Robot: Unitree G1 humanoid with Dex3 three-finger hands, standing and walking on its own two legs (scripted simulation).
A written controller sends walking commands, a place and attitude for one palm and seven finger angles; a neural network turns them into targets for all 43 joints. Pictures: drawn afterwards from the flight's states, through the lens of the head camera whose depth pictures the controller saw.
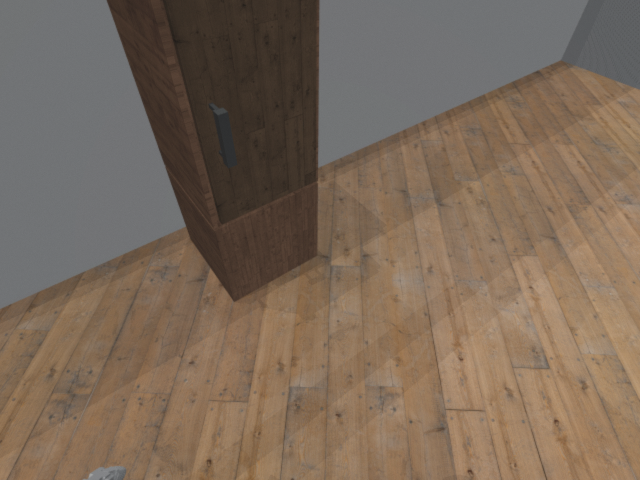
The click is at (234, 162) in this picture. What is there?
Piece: cupboard door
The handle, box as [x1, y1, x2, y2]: [209, 103, 236, 167]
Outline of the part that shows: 209,103 209,107 213,111 221,148 219,150 219,153 223,157 224,163 228,167 236,164 236,159 227,111 222,107 218,108 214,104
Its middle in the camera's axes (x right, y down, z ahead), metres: -0.24 -0.25 +0.93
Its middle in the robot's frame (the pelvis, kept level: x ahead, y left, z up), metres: +0.85 +0.29 -0.04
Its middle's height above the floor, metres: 0.73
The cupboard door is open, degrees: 0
